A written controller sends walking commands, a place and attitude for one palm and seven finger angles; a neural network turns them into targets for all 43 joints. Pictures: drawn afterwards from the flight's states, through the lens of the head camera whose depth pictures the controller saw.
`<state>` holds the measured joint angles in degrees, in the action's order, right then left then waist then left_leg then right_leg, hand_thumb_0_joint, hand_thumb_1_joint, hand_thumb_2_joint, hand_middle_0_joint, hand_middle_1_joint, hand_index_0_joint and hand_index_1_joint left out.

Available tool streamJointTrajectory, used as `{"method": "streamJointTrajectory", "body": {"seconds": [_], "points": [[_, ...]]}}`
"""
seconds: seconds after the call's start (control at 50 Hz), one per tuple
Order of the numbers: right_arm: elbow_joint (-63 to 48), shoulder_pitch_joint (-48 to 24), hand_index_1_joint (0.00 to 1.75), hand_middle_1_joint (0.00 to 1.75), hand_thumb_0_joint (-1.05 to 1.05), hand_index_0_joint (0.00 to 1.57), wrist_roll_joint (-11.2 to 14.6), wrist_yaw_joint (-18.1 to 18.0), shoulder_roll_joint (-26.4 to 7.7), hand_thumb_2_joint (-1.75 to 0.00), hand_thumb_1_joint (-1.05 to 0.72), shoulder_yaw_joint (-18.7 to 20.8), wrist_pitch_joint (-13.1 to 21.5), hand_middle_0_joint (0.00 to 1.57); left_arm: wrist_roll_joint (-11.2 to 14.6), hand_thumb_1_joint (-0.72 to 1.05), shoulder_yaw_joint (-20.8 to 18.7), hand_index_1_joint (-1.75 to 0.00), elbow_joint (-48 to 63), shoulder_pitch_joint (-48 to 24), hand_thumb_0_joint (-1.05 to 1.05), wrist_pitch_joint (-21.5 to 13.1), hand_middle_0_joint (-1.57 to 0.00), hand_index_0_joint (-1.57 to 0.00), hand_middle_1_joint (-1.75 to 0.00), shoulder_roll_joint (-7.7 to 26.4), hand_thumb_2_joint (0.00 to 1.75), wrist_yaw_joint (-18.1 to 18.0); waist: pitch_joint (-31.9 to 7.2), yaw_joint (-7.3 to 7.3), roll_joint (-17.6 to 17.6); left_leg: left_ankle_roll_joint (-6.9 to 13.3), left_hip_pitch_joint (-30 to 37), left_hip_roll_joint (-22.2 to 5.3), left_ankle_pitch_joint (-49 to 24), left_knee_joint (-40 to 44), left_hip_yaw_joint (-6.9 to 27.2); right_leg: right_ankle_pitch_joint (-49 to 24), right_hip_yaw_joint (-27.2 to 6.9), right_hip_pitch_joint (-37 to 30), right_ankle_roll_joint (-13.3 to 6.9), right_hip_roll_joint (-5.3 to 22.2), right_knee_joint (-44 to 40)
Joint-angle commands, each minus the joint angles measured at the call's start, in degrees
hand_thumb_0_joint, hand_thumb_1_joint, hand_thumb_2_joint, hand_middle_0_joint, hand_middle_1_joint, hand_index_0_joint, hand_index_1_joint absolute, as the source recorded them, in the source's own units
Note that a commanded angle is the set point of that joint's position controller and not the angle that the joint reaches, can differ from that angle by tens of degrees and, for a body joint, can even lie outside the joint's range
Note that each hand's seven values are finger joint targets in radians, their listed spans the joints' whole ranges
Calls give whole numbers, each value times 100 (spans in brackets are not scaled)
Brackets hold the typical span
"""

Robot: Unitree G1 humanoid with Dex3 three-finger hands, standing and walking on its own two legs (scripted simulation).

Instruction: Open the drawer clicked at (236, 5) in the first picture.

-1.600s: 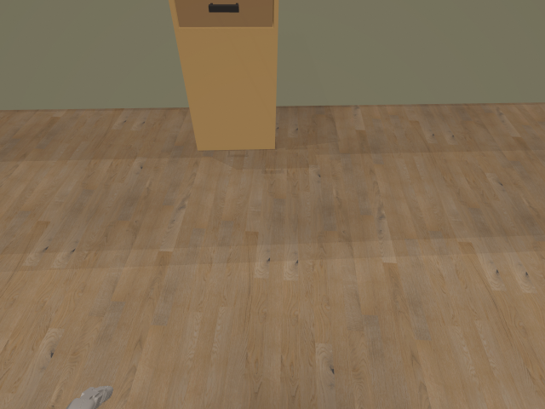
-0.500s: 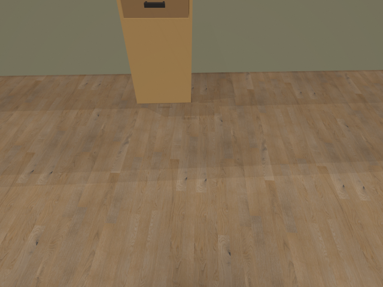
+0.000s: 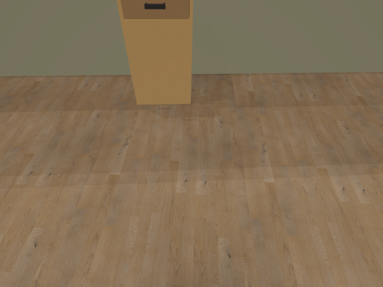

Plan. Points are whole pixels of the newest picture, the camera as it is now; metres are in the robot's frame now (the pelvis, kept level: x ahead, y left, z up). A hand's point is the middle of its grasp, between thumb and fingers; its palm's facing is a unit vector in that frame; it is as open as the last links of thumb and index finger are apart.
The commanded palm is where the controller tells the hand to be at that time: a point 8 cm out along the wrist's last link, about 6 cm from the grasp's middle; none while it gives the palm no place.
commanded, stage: look at it before walking up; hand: left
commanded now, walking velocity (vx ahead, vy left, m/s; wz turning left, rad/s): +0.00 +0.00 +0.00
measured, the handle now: (155, 5) +1.59 +0.31 +0.00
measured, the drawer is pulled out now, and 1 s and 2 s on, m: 0.00 0.00 0.00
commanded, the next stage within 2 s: walk to a spot facing it in 0.04 s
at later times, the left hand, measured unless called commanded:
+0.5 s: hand out of the picture +0.02 +0.21 -0.20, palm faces +0.03 -0.99 -0.17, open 7.4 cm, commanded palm none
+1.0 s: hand (148, 200) +0.39 +0.16 -0.19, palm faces -0.02 -0.98 -0.18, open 7.3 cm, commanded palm none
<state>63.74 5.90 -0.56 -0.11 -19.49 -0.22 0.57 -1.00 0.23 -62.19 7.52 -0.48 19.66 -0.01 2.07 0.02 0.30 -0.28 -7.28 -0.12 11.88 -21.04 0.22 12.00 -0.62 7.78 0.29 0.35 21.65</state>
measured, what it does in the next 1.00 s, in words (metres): walks ahead: right foot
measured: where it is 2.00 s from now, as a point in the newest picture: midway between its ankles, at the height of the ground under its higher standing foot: (195, 205)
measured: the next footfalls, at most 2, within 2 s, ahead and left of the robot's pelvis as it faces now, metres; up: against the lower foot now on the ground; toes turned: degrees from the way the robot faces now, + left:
right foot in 0.88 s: +0.39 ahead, -0.09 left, +0.00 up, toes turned -10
left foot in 1.36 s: +0.58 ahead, +0.13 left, +0.00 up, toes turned +11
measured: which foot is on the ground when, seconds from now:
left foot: down 0.00-0.88, up 0.90-1.00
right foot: down 0.00-0.48, up 0.50-0.86, down 0.88-1.00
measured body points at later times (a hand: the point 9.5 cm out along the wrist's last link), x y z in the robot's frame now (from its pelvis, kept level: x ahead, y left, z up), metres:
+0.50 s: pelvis +0.07 +0.02 -0.02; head +0.07 +0.04 +0.43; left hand +0.02 +0.26 -0.18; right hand +0.06 -0.23 -0.16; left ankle +0.01 +0.12 -0.75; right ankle +0.00 -0.12 -0.74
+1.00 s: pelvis +0.28 -0.02 -0.03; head +0.31 -0.01 +0.42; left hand +0.39 +0.21 -0.17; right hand +0.19 -0.22 -0.18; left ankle +0.15 +0.11 -0.63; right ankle +0.35 -0.09 -0.75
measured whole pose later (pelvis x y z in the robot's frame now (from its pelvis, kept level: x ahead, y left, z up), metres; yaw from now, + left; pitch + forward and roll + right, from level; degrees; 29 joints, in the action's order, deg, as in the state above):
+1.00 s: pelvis +0.28 -0.02 -0.03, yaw -1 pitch -2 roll -1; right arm 67.6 23.9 -0.6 -1.1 -6.9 2.2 2.0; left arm -1.3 -2.8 -58.0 7.6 -4.3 9.7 -0.3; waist 5.2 -2.4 -0.2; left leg 2.4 -17.7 -4.0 22.1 -74.8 -1.7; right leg 14.1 10.5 19.5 -5.1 -0.2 35.5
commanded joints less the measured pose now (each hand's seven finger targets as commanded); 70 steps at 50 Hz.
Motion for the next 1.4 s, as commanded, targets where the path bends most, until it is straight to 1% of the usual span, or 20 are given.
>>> {"method": "streamJointTrajectory", "body": {"seconds": [0.0,0.12,0.3,0.36,0.42,0.46,0.48,0.54,0.76,0.82,0.84,0.86,0.88,0.94,1.04,1.26,1.32,1.34,1.36,1.38], "points": [[-379,-256,30,30,0,20,20,-62,-1189,-90,-90,228,140,20,29,90,-211,-30,352,-190,0,-99,-20,-20,-30,1165,90,-66,-369,18,-76,184,72,-698,-942,340,512,-868,-497,2,-175,648,-323],[-373,-249,30,30,0,20,20,-60,-1199,-90,-90,228,141,20,31,90,-208,-30,355,-189,0,-102,-20,-20,-30,1172,90,-63,-408,14,-26,183,120,-685,-968,341,524,-891,-512,-21,-175,655,-342],[-337,487,30,30,0,20,-94,30,-315,-90,-90,127,-18,20,-48,90,-243,-30,200,914,0,60,-20,-20,-30,573,90,37,732,142,539,172,-1472,-238,2034,-575,146,2629,-1215,462,-494,764,-599],[-460,605,30,30,0,20,-66,26,-70,-90,-90,149,99,20,-4,90,-353,-30,159,1339,0,-60,-20,-20,-30,652,90,-11,501,144,882,112,-1635,-194,1234,-1521,-332,2170,-1894,45,-918,1421,-909],[-326,1181,30,30,0,20,-27,19,98,-90,-90,166,227,20,-8,90,-380,-30,214,1174,0,-132,-20,-20,-30,405,90,-31,338,-158,483,160,-604,-345,935,-656,-379,775,-1143,475,-842,1183,-67],[159,2601,30,30,0,20,-110,-46,-461,-90,-90,361,317,20,23,90,-275,-30,436,816,0,-133,-20,-20,-30,-239,90,29,168,-676,-1668,781,1260,-1698,375,522,1723,915,478,2396,-223,-86,2771],[351,3211,30,30,0,20,-97,-113,-490,-90,-90,379,321,20,-26,90,-230,-30,685,219,0,-217,-20,-20,-30,-260,90,-14,549,-844,-1825,1005,1569,-2207,-635,854,2476,2016,361,3432,-172,-162,3734],[263,2884,30,30,0,20,-79,-218,122,-90,-90,211,401,20,-26,90,-310,-30,549,247,0,-240,-20,-20,-30,-398,90,42,782,-494,-498,1126,1429,-2090,-2744,514,1518,1359,54,3653,-186,447,4543],[451,2725,30,30,0,20,-13,-279,315,-90,-90,240,499,20,8,90,-273,-30,748,-43,0,-168,-20,-20,-30,-805,90,172,480,-18,-858,769,896,-1289,-4577,481,-338,-184,1099,1623,-361,-39,1725],[386,2485,30,30,0,20,11,-252,187,-90,-90,321,467,20,-70,90,-436,-30,255,1572,0,-240,-20,-20,-30,-448,90,84,-358,730,-636,481,408,-1144,-4604,-1608,-537,-595,1021,-491,-563,-178,1088],[325,2509,30,30,0,20,60,-174,390,-90,-90,304,464,20,-124,90,-557,-30,59,2320,0,-319,-20,-20,-30,-5,90,22,-840,1026,24,334,-765,-860,-2841,-3252,-584,-533,10,-1828,-891,735,926],[204,2924,30,30,0,20,107,-158,794,-90,-90,265,480,20,-90,90,-678,-30,0,2620,0,-331,-20,-20,-30,497,90,-48,-1555,824,1314,130,-2082,31,1624,-5383,-522,-521,-2735,-2582,-1577,2446,285],[43,2538,30,30,0,20,107,-157,692,-90,-90,284,422,20,47,90,-695,-30,48,2353,0,-296,-20,-20,-30,529,90,-75,-1244,757,770,333,-2339,-140,1817,-6223,105,294,-3289,-1962,-1757,2720,-518],[-101,1801,30,30,0,20,-30,-66,890,-90,-90,312,311,20,12,90,-456,-30,300,1050,0,-331,-20,-20,-30,-239,90,-101,360,180,42,304,-2399,-836,769,-5894,177,1220,-1838,684,-1245,2182,-978],[-130,2056,30,30,0,20,-94,6,1107,-90,-90,334,25,20,-41,90,-348,-30,268,842,0,-425,-20,-20,-30,-523,90,-84,436,-347,502,-4,-2036,-956,209,-4584,-164,487,-130,1633,-885,1480,-1301],[-948,-56,30,30,0,20,-72,208,849,-90,-90,322,229,20,-51,90,-385,-30,-23,1870,0,-450,-20,-20,-30,-241,90,-77,453,260,404,36,-2252,-694,30,-1730,-720,-1197,-8,-343,-897,1588,-818],[-607,1006,30,30,0,20,-112,118,570,-90,-90,399,330,20,-17,90,-408,-30,-49,1768,0,-428,-20,-20,-30,-226,90,-81,-181,-279,-11,198,-315,-334,-99,-794,-973,-2417,505,-105,-647,1250,829],[-383,1887,30,30,0,20,-160,49,105,-90,-90,519,373,20,24,90,-386,-30,10,1839,0,-432,-20,-20,-30,-396,90,-52,-814,-627,-784,487,1250,-1017,-267,-494,-37,-1771,826,830,-359,840,2255],[-224,2567,30,30,0,20,-162,-6,-547,-90,-90,667,379,20,78,90,-313,-30,170,1882,0,-447,-20,-20,-30,-692,90,15,-1252,-738,-2064,1109,2383,-2567,-857,19,2010,1565,1082,2407,-81,60,4131],[-192,2664,30,30,0,20,-67,-58,-550,-90,-90,645,310,20,27,90,-335,-30,328,1474,0,-438,-20,-20,-30,-499,90,-14,-1110,-781,-1526,1299,2263,-2803,-851,320,2260,2063,435,2836,-159,174,4950]]}}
